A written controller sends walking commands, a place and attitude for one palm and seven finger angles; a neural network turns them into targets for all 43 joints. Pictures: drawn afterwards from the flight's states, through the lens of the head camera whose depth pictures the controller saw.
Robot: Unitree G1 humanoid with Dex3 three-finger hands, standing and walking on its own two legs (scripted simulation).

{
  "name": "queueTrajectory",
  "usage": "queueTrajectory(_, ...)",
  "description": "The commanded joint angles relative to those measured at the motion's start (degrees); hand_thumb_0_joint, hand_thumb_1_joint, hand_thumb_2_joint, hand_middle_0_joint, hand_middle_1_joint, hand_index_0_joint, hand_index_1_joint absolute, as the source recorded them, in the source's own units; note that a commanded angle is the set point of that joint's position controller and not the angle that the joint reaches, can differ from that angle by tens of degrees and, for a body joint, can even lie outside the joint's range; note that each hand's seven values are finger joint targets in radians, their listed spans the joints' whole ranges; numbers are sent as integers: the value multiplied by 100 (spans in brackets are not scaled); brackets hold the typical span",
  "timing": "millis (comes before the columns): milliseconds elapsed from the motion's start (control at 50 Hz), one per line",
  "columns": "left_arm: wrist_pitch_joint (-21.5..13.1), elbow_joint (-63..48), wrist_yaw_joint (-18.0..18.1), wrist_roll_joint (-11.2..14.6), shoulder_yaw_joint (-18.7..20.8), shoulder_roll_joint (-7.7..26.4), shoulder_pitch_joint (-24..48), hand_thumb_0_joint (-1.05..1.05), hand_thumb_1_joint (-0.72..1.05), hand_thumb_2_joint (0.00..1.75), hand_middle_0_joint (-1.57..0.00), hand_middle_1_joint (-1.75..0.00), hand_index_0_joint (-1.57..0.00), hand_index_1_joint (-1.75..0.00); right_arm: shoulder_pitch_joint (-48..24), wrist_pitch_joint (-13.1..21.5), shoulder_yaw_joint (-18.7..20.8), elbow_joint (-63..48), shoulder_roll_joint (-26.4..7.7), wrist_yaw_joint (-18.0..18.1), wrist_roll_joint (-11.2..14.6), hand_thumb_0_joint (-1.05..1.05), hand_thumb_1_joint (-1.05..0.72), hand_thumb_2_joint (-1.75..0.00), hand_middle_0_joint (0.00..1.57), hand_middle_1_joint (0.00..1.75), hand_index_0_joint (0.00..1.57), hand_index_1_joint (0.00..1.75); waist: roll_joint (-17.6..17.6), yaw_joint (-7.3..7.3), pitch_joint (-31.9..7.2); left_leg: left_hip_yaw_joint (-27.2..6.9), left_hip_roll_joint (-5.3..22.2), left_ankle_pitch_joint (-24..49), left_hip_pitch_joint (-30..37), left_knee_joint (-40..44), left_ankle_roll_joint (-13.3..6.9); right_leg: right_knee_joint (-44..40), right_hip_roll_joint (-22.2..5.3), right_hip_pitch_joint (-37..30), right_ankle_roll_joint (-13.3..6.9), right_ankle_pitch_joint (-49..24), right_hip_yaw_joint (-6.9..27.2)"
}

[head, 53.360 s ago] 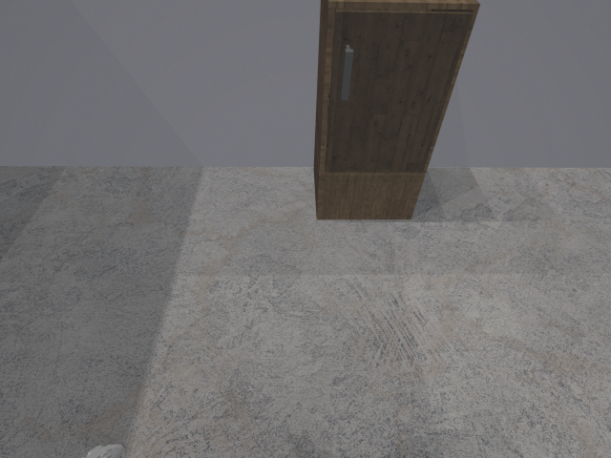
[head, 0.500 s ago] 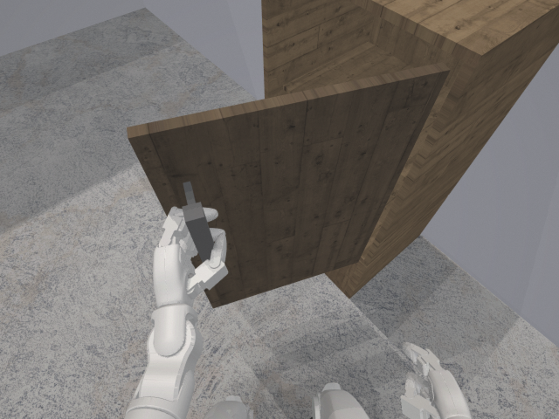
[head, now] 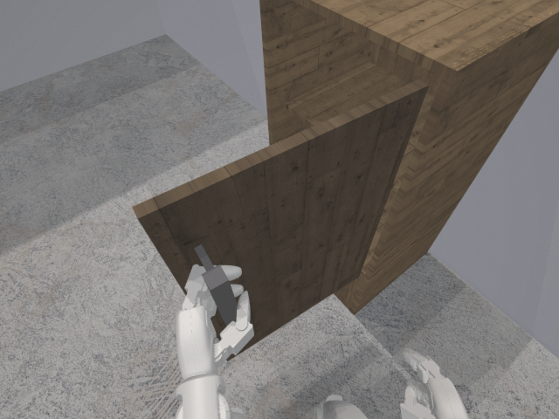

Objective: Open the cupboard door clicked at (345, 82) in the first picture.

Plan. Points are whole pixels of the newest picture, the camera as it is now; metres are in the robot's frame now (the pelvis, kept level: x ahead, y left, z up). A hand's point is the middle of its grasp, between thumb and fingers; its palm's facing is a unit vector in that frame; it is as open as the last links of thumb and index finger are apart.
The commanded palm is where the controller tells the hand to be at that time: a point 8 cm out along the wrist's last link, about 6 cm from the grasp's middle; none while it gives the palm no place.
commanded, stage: open thumb and fingers to let go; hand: left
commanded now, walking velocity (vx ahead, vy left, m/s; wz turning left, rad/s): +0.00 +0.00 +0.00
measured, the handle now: (218, 289) +0.29 +0.10 +0.03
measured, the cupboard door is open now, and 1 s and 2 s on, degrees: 84 80 85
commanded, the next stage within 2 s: slide the hand sideways off the handle in 0.86 s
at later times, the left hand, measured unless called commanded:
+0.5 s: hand (227, 318) +0.25 +0.08 +0.03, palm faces +0.26 -0.96 -0.01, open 11.6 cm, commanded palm +0.21 +0.11 +0.03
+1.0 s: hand (229, 314) +0.26 +0.08 +0.03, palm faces +0.20 -0.98 -0.04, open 15.3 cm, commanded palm +0.21 +0.11 +0.03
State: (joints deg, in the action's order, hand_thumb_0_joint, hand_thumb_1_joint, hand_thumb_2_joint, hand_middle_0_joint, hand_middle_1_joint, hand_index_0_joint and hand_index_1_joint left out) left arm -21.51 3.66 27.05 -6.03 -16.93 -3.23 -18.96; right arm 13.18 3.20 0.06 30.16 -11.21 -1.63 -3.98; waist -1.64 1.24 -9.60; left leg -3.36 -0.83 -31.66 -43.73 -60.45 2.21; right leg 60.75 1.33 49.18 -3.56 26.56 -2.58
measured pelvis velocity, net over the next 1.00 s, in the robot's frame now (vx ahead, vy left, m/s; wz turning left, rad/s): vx -0.01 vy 0.03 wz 0.00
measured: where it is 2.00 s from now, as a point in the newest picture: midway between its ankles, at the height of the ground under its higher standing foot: outside the picture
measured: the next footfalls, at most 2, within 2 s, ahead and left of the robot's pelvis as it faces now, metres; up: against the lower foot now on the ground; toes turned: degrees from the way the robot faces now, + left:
none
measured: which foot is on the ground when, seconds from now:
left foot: down 0.00-1.00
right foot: down 0.00-1.00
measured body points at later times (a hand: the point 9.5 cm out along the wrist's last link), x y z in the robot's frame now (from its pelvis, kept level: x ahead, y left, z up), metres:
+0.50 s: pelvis -0.01 +0.01 -0.01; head +0.05 +0.00 +0.44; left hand +0.23 +0.13 +0.04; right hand +0.18 -0.19 -0.10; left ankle -0.02 +0.15 -0.66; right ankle +0.03 -0.08 -0.66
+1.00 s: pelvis -0.01 +0.03 -0.01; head +0.04 +0.02 +0.44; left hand +0.24 +0.13 +0.04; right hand +0.17 -0.17 -0.10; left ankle -0.02 +0.15 -0.66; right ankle +0.03 -0.08 -0.66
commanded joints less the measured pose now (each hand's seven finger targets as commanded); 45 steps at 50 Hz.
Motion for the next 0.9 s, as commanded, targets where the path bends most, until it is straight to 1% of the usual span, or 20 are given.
queueTrajectory(0,-366,-1338,271,-39,75,-553,514,0,90,90,-40,-135,-40,-135,-564,483,90,-885,-321,79,0,0,-90,-90,20,30,20,30,588,-61,-1048,221,-198,970,-378,304,-194,-1220,-370,-1667,221,-1176,675)
queueTrajectory(20,-366,-1238,344,-60,200,-404,1081,0,90,90,-40,-135,-40,-135,-567,495,85,-794,-328,113,-5,0,-90,-90,20,30,20,30,650,68,-926,197,-188,896,-461,189,-201,-1254,-387,-1504,236,-1059,746)
queueTrajectory(40,-373,-1108,376,-47,321,-381,1031,0,83,87,-40,-134,-40,-134,-581,509,101,-775,-320,128,-16,0,-90,-90,20,30,20,30,714,-17,-964,198,-202,834,-532,178,-187,-1261,-407,-1544,250,-918,795)
queueTrajectory(100,-348,-1001,372,35,352,-428,972,0,62,78,-38,-132,-38,-132,-577,556,111,-772,-314,136,-10,0,-90,-90,20,30,20,30,845,-41,-1214,211,-228,855,-561,146,-191,-1260,-449,-1717,295,-1061,865)
queueTrajectory(120,-349,-1105,344,50,396,-368,916,0,55,75,-38,-131,-38,-131,-571,548,122,-796,-319,140,1,0,-90,-90,20,30,20,30,781,-90,-1344,215,-230,964,-517,161,-195,-1229,-439,-1836,269,-1258,865)
queueTrajectory(220,-275,-1234,144,31,136,-506,744,0,20,60,-35,-127,-35,-127,-468,501,124,-857,-359,132,7,0,-90,-90,20,30,20,30,737,-76,-1524,219,-200,1195,-397,253,-218,-1054,-423,-1986,271,-1854,694)
queueTrajectory(280,-259,-1130,25,35,39,-526,967,0,-1,51,-33,-125,-33,-125,-491,494,103,-840,-391,150,5,0,-90,-90,20,30,20,30,933,48,-1170,197,-173,927,-491,242,-241,-1160,-446,-1706,309,-1313,678)
queueTrajectory(300,-278,-1171,-5,16,21,-512,1112,0,-8,48,-33,-124,-33,-124,-528,496,98,-836,-401,159,2,0,-90,-90,20,30,20,30,802,49,-1125,187,-169,871,-463,245,-249,-1184,-437,-1589,284,-1064,673)
queueTrajectory(320,-269,-1130,-25,-4,-57,-553,1163,0,-15,45,-32,-124,-32,-124,-518,504,94,-839,-414,165,4,0,-90,-90,20,30,20,30,844,84,-1030,176,-165,846,-454,245,-261,-1199,-413,-1501,257,-916,636)
queueTrajectory(340,-276,-1142,-46,-20,-111,-596,1181,0,-22,42,-32,-123,-32,-123,-547,521,92,-862,-417,163,-3,0,-90,-90,20,30,20,30,735,61,-986,181,-159,805,-439,253,-265,-1168,-403,-1374,238,-743,575)
queueTrajectory(360,-281,-1134,-48,-21,-137,-614,1244,0,-29,39,-32,-122,-32,-122,-541,531,98,-855,-432,165,0,0,-90,-90,20,30,20,30,727,90,-1034,180,-153,778,-371,248,-273,-1144,-382,-1281,228,-653,523)
queueTrajectory(420,-238,-1147,-14,-14,-158,-670,1161,0,-50,30,-30,-120,-30,-120,-511,549,92,-917,-436,162,6,0,-90,-90,20,30,20,30,599,1,-1220,161,-161,901,-296,296,-267,-1009,-326,-1300,186,-782,377)
queueTrajectory(460,-202,-1162,58,-42,-208,-730,1323,0,-50,30,-30,-120,-30,-120,-501,552,91,-925,-431,158,13,0,-90,-90,20,30,20,30,573,16,-1245,157,-155,927,-241,322,-262,-920,-300,-1222,179,-794,275)
queueTrajectory(520,-125,-1170,210,-44,-146,-723,1280,0,-50,30,-27,-105,-27,-105,-493,542,94,-955,-432,149,19,0,-90,-90,20,30,20,30,562,-55,-1369,132,-151,1030,-195,366,-246,-839,-249,-1254,150,-878,183)
queueTrajectory(600,-67,-1195,340,-83,-216,-810,1413,0,-50,30,-24,-85,-24,-85,-489,541,87,-929,-426,132,19,0,-90,-90,20,30,20,30,515,-16,-1300,132,-133,1008,-162,397,-238,-834,-226,-1170,149,-820,132)
queueTrajectory(640,-26,-1210,385,-116,-278,-872,1424,0,-50,30,-22,-75,-22,-75,-513,538,79,-938,-426,120,20,0,-90,-90,20,30,20,30,399,-46,-1322,119,-122,1062,-120,433,-231,-771,-203,-1137,125,-847,73)
queueTrajectory(700,46,-1184,435,-129,-338,-929,1445,0,-50,30,-20,-60,-20,-60,-501,530,75,-938,-434,103,26,0,-90,-90,20,30,20,30,435,-17,-1249,99,-97,1078,-77,471,-218,-754,-176,-1074,117,-822,2)
queueTrajectory(800,131,-1142,523,-144,-379,-1018,1623,0,-50,30,-16,-35,-16,-35,-565,518,67,-909,-429,88,34,0,-90,-90,20,30,20,30,347,-32,-1216,75,-88,1039,-31,505,-204,-733,-151,-978,101,-702,-46)
queueTrajectory(820,156,-1121,536,-165,-346,-983,1562,0,-50,30,-15,-30,-15,-30,-555,504,68,-915,-427,87,38,0,-90,-90,20,30,20,30,338,-72,-1235,65,-86,1146,-12,525,-197,-720,-141,-1044,83,-801,-54)
queueTrajectory(880,216,-1149,534,-123,-454,-1135,1420,0,-50,30,-15,-30,-15,-30,-573,499,67,-927,-393,51,52,0,-90,-90,20,30,20,30,412,-71,-1295,89,-78,1260,68,532,-193,-712,-131,-1109,90,-960,-85)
